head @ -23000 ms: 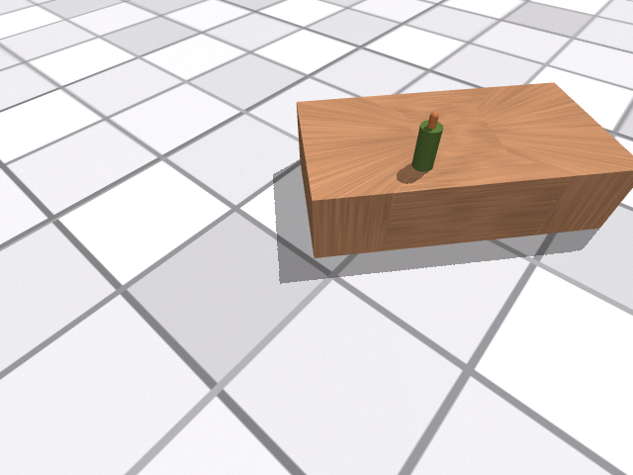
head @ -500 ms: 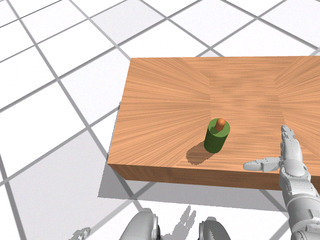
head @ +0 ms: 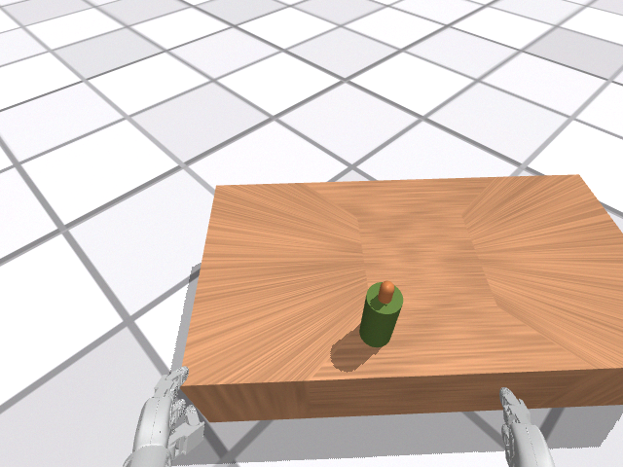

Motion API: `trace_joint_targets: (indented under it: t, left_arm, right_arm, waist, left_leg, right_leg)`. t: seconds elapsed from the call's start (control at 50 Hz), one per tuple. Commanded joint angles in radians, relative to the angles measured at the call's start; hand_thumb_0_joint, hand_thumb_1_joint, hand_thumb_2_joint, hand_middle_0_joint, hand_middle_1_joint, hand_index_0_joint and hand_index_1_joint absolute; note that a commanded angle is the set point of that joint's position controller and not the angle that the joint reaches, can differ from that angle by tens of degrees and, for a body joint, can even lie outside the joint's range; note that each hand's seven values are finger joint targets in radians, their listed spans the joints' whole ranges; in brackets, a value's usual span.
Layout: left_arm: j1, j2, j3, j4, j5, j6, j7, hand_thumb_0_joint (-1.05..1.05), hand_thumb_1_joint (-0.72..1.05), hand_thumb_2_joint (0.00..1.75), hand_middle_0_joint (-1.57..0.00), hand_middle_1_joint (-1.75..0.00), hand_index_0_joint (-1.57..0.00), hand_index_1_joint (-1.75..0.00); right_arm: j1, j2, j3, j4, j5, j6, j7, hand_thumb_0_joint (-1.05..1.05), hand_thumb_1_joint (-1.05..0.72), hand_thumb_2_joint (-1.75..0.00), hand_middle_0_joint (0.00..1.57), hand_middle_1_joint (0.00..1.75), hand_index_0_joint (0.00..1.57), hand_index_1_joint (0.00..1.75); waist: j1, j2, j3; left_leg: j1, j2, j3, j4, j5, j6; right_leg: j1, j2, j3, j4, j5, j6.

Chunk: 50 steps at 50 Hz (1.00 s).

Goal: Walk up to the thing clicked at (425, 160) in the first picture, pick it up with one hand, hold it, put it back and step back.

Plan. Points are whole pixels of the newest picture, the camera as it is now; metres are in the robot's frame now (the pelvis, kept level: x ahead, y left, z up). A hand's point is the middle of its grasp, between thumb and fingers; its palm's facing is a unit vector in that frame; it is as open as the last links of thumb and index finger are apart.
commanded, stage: home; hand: right
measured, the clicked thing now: (381, 310) +0.48 -0.12 -0.29
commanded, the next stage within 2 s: stand in 1.76 s
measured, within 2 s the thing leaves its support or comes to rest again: neither
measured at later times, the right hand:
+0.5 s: hand out of the picture +0.13 -0.22 -0.10, palm faces -0.02 +0.94 -0.34, open 17.2 cm
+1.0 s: hand out of the picture +0.03 -0.26 -0.11, palm faces +0.02 +0.93 -0.38, open 17.1 cm
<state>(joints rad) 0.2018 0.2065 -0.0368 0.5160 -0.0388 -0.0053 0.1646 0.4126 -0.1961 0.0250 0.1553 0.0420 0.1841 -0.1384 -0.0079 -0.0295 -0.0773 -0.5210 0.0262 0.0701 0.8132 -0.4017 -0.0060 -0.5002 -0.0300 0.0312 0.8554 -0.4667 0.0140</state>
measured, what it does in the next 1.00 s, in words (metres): stands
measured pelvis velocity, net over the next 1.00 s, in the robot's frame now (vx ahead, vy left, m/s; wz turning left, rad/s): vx -0.01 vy -0.01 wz -0.01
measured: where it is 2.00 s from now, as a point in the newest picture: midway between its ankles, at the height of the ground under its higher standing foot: outside the picture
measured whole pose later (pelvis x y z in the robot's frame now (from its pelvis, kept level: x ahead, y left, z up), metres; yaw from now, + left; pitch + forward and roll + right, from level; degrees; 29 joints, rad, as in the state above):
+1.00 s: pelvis -0.01 -0.01 +0.04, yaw +0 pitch -3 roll -1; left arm 0.19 0.32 0.02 1.05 0.04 0.03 0.02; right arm 0.22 -0.30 -0.01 1.06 -0.03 0.01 -0.04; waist -0.01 -0.04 0.02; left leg -0.15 0.06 0.06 0.41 -0.20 -0.03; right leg -0.09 0.02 0.01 0.37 -0.22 0.00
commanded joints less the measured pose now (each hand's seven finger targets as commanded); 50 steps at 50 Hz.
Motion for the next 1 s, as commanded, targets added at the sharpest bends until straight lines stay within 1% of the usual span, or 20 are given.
trace_joint_targets:
  t: [0.0,0.16,0.18,0.2,0.22,0.26,0.3,0.32,0.34,0.38,0.42,0.44,0.48,0.58,0.62,0.66,0.7,0.76,0.84,0.98]
  left_arm:
    - [-0.019,0.112,0.053,-0.136,0.010,-0.073,0.021,0.00,0.89,0.90,-0.20,-0.30,-0.20,-0.30]
    - [-0.028,0.112,0.051,-0.149,0.020,-0.112,0.016,0.00,0.90,0.90,-0.20,-0.30,-0.20,-0.30]
    - [-0.030,0.114,0.052,-0.152,0.019,-0.116,0.013,0.00,0.90,0.90,-0.20,-0.30,-0.20,-0.30]
    - [-0.027,0.113,0.053,-0.150,0.020,-0.118,0.011,0.00,0.90,0.90,-0.20,-0.30,-0.20,-0.30]
    - [-0.026,0.114,0.052,-0.152,0.021,-0.119,0.011,0.00,0.90,0.90,-0.20,-0.30,-0.20,-0.30]
    - [-0.029,0.115,0.054,-0.158,0.021,-0.125,0.007,0.00,0.90,0.90,-0.20,-0.30,-0.20,-0.30]
    - [-0.024,0.114,0.055,-0.156,0.020,-0.127,0.006,0.00,0.90,0.90,-0.20,-0.30,-0.20,-0.30]
    - [-0.079,0.202,0.081,0.035,0.146,-0.073,-0.049,0.00,0.86,0.88,-0.20,-0.29,-0.20,-0.29]
    - [-0.038,0.219,0.100,0.058,0.152,-0.054,-0.073,0.00,0.89,0.90,-0.20,-0.30,-0.20,-0.30]
    - [-0.063,0.229,0.103,0.061,0.134,-0.040,-0.094,0.00,0.89,0.90,-0.20,-0.30,-0.20,-0.30]
    - [-0.057,0.232,0.097,0.095,0.108,-0.033,-0.117,0.00,0.90,0.90,-0.20,-0.30,-0.20,-0.30]
    - [-0.045,0.235,0.099,0.113,0.101,-0.031,-0.122,0.00,0.90,0.90,-0.20,-0.30,-0.20,-0.30]
    - [-0.055,0.226,0.095,0.158,0.094,-0.029,-0.131,0.00,0.90,0.90,-0.20,-0.30,-0.20,-0.30]
    - [-0.036,0.232,0.097,0.242,0.086,-0.014,-0.132,0.00,0.90,0.90,-0.20,-0.30,-0.20,-0.30]
    - [-0.052,0.240,0.099,0.270,0.087,-0.008,-0.132,0.00,0.90,0.90,-0.20,-0.30,-0.20,-0.30]
    - [-0.045,0.251,0.102,0.301,0.084,-0.004,-0.132,0.00,0.90,0.90,-0.20,-0.30,-0.20,-0.30]
    - [-0.036,0.257,0.103,0.336,0.081,0.002,-0.135,0.00,0.90,0.90,-0.20,-0.30,-0.20,-0.30]
    - [-0.045,0.272,0.103,0.379,0.081,0.006,-0.137,0.00,0.90,0.90,-0.20,-0.30,-0.20,-0.30]
    - [-0.049,0.282,0.099,0.426,0.076,0.004,-0.139,0.00,0.90,0.90,-0.20,-0.30,-0.20,-0.30]
    - [-0.062,0.288,0.091,0.486,0.071,0.006,-0.140,0.00,0.90,0.90,-0.20,-0.30,-0.20,-0.30]
  right_arm:
    - [-0.138,-0.101,-0.045,-0.236,-0.017,-0.044,-0.009,0.00,0.49,-0.09,0.06,0.06,0.06,0.06]
    - [-0.025,-0.101,-0.066,-0.210,-0.028,-0.018,-0.015,0.00,0.52,-0.07,0.06,0.06,0.06,0.06]
    - [-0.036,-0.090,-0.052,-0.213,-0.028,-0.018,-0.015,0.00,0.52,-0.07,0.06,0.06,0.06,0.06]
    - [-0.017,-0.109,-0.074,-0.225,-0.028,-0.018,-0.017,0.00,0.51,-0.08,0.06,0.06,0.06,0.06]
    - [-0.026,-0.106,-0.069,-0.213,-0.029,-0.015,-0.016,0.00,0.54,-0.06,0.05,0.06,0.05,0.06]
    - [-0.013,-0.087,-0.056,-0.216,-0.029,-0.014,-0.014,0.00,0.53,-0.07,0.06,0.06,0.06,0.06]
    - [-0.025,-0.114,-0.081,-0.236,-0.029,-0.017,-0.016,0.00,0.53,-0.07,0.06,0.06,0.06,0.06]
    - [-0.174,-0.232,-0.107,0.115,-0.128,-0.099,0.040,0.00,0.50,-0.08,0.06,0.06,0.06,0.06]
    - [-0.134,-0.224,-0.119,0.196,-0.136,-0.132,0.065,0.00,0.51,-0.08,0.06,0.06,0.06,0.06]
    - [-0.126,-0.243,-0.110,0.255,-0.125,-0.172,0.095,0.00,0.51,-0.08,0.06,0.06,0.06,0.06]
    - [-0.159,-0.249,-0.106,0.328,-0.101,-0.185,0.106,0.00,0.49,-0.09,0.06,0.06,0.06,0.06]
    - [-0.191,-0.243,-0.101,0.356,-0.092,-0.188,0.108,0.00,0.50,-0.09,0.06,0.06,0.06,0.06]
    - [-0.202,-0.228,-0.089,0.426,-0.085,-0.195,0.108,0.00,0.50,-0.08,0.06,0.06,0.06,0.06]
    - [-0.230,-0.252,-0.088,0.565,-0.086,-0.201,0.101,0.00,0.51,-0.08,0.06,0.06,0.06,0.06]
    - [-0.220,-0.262,-0.085,0.614,-0.081,-0.203,0.096,0.00,0.49,-0.09,0.06,0.06,0.06,0.06]
    - [-0.223,-0.281,-0.087,0.658,-0.079,-0.204,0.093,0.00,0.51,-0.08,0.06,0.06,0.06,0.06]
    - [-0.240,-0.288,-0.085,0.698,-0.079,-0.205,0.091,0.00,0.50,-0.08,0.06,0.06,0.06,0.06]
    - [-0.234,-0.308,-0.083,0.748,-0.076,-0.203,0.090,0.00,0.48,-0.10,0.06,0.07,0.06,0.07]
    - [-0.248,-0.307,-0.075,0.798,-0.072,-0.209,0.091,0.00,0.50,-0.09,0.06,0.06,0.06,0.06]
    - [-0.247,-0.307,-0.064,0.866,-0.070,-0.208,0.090,0.00,0.52,-0.07,0.06,0.06,0.06,0.06]
  waist:
    - [0.063,0.048,-0.086]
    - [0.013,0.034,-0.101]
    - [0.020,0.030,-0.089]
    - [0.004,0.012,-0.102]
    - [0.017,0.023,-0.095]
    - [0.017,0.023,-0.094]
    - [0.006,0.010,-0.107]
    - [-0.026,0.007,-0.046]
    - [-0.024,-0.034,-0.074]
    - [-0.009,-0.006,-0.068]
    - [0.000,0.017,-0.069]
    - [0.010,0.010,-0.054]
    - [-0.001,-0.020,-0.023]
    - [0.006,0.009,0.015]
    - [-0.005,0.023,0.042]
    - [0.000,0.036,0.033]
    - [0.004,0.041,0.073]
    - [0.001,0.036,0.085]
    - [0.004,0.020,0.076]
    - [0.002,0.027,0.099]
  left_leg:
    - [0.071,-0.017,-0.021,-0.141,0.183,-0.002]
    - [0.109,-0.016,-0.009,-0.129,0.191,0.003]
    - [0.098,-0.019,-0.003,-0.126,0.182,0.003]
    - [0.108,-0.018,-0.004,-0.123,0.188,0.006]
    - [0.100,-0.021,-0.003,-0.121,0.189,0.005]
    - [0.101,-0.023,0.000,-0.114,0.186,0.005]
    - [0.106,-0.023,-0.003,-0.109,0.188,0.007]
    - [0.210,0.025,-0.068,-0.153,0.234,0.017]
    - [0.261,0.030,-0.064,-0.129,0.254,0.029]
    - [0.229,0.042,-0.057,-0.177,0.253,0.025]
    - [0.258,0.061,-0.072,-0.194,0.281,0.033]
    - [0.256,0.067,-0.081,-0.213,0.252,0.030]
    - [0.271,0.064,-0.073,-0.244,0.243,0.024]
    - [0.308,0.070,-0.067,-0.301,0.333,0.018]
    - [0.313,0.082,-0.075,-0.351,0.324,0.012]
    - [0.321,0.089,-0.082,-0.375,0.333,0.012]
    - [0.337,0.092,-0.092,-0.418,0.263,0.007]
    - [0.314,0.100,-0.106,-0.466,0.206,0.010]
    - [0.371,0.099,-0.099,-0.470,0.284,0.007]
    - [0.387,0.103,-0.100,-0.497,0.273,0.007]
  right_leg:
    - [0.023,0.030,-0.046,-0.115,0.186,-0.034]
    - [0.002,0.035,-0.040,-0.113,0.211,-0.024]
    - [-0.005,0.033,-0.038,-0.120,0.202,-0.023]
    - [-0.004,0.034,-0.038,-0.118,0.213,-0.020]
    - [-0.007,0.031,-0.036,-0.116,0.213,-0.022]
    - [-0.012,0.028,-0.034,-0.117,0.212,-0.020]
    - [-0.013,0.028,-0.035,-0.115,0.215,-0.018]
    - [0.046,-0.019,0.025,-0.172,0.350,-0.031]
    - [0.060,-0.027,0.038,-0.207,0.384,-0.029]
    - [0.131,-0.028,0.041,-0.222,0.355,-0.041]
    - [0.157,-0.032,0.058,-0.250,0.365,-0.036]
    - [0.166,-0.031,0.061,-0.281,0.332,-0.036]
    - [0.186,-0.035,0.076,-0.333,0.342,-0.034]
    - [0.264,-0.041,0.070,-0.413,0.439,-0.025]
    - [0.285,-0.038,0.070,-0.438,0.395,-0.026]
    - [0.328,-0.042,0.068,-0.461,0.402,-0.024]
    - [0.307,-0.037,0.067,-0.492,0.334,-0.027]
    - [0.351,-0.036,0.064,-0.516,0.315,-0.023]
    - [0.358,-0.048,0.073,-0.544,0.355,-0.023]
    - [0.362,-0.053,0.075,-0.574,0.348,-0.022]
